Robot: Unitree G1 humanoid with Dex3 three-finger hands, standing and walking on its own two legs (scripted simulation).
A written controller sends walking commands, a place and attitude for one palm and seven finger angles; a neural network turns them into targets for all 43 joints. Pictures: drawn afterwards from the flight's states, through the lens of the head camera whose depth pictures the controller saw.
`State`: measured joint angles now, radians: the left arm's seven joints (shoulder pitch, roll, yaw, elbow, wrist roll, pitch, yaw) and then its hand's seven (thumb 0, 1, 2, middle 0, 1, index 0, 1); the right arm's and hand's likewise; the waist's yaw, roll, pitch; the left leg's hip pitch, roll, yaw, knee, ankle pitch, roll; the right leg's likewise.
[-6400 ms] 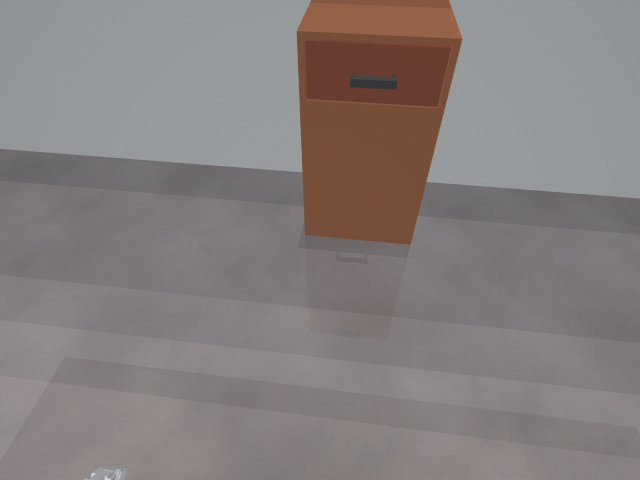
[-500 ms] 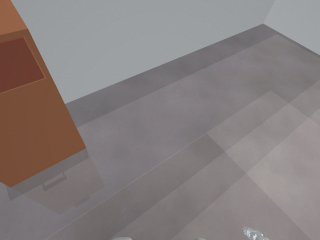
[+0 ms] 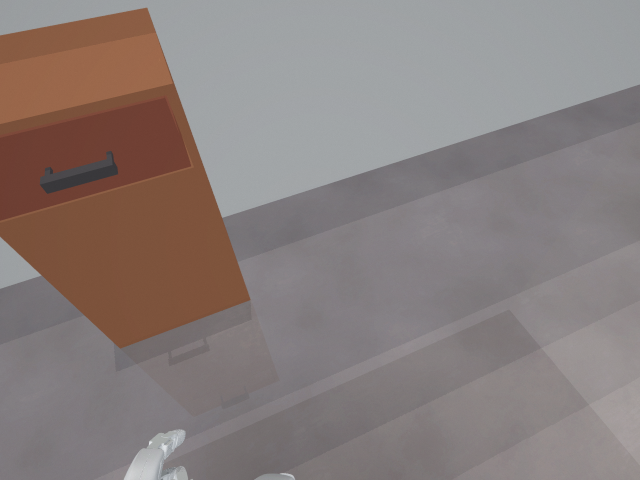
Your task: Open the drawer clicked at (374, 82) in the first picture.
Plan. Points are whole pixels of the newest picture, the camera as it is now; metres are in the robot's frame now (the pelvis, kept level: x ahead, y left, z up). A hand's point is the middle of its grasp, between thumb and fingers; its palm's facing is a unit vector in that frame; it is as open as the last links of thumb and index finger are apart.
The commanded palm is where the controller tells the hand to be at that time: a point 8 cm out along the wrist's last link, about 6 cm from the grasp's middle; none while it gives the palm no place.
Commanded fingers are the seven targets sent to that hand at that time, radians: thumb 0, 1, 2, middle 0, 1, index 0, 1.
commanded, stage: turn to face it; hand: left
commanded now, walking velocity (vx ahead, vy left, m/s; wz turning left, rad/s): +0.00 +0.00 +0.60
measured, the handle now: (80, 169) +0.69 +0.51 -0.03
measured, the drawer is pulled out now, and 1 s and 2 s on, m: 0.00 0.00 0.00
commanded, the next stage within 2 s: take the last steps up to it in 0.72 s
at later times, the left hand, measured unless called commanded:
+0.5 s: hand out of the picture -0.04 +0.28 -0.17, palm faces +0.32 -0.91 -0.27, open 7.4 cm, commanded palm none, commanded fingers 0.00 0.90 0.90 -0.20 -0.30 -0.20 -0.30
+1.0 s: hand out of the picture -0.05 +0.20 -0.15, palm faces +0.45 -0.86 -0.23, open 7.3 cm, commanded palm none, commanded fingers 0.00 0.90 0.90 -0.20 -0.30 -0.20 -0.30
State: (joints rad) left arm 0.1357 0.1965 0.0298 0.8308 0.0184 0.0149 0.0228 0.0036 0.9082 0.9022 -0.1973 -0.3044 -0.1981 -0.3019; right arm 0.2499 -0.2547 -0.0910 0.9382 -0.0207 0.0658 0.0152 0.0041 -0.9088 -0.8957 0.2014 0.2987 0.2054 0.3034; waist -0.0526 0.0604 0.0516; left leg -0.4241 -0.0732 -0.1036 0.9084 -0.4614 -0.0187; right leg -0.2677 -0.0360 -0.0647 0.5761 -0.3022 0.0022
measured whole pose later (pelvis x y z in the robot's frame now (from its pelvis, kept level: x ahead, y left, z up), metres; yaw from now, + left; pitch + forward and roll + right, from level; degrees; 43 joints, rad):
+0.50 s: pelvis -0.01 +0.05 +0.01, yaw +16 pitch -1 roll -1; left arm 0.24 0.28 0.08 0.95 0.02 0.07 0.02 0.01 0.91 0.90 -0.19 -0.30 -0.19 -0.30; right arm 0.14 -0.22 -0.04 0.90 -0.02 0.01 0.00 0.00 -0.91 -0.90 0.20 0.30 0.20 0.30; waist 0.02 -0.03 0.07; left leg -0.26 -0.01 0.04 0.53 -0.26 0.05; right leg -0.46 -0.10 -0.05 1.11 -0.44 0.08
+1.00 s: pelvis -0.01 +0.02 +0.01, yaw +25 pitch -1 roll +0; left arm 0.29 0.14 0.03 0.98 0.03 -0.01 0.02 0.00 0.91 0.90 -0.20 -0.30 -0.20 -0.30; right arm 0.28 -0.22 -0.08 1.03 -0.03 0.06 0.02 0.00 -0.91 -0.90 0.20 0.30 0.20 0.30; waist -0.01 0.05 0.00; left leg -0.44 0.02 -0.01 1.03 -0.34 -0.02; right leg -0.17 -0.04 -0.11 0.45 -0.25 -0.01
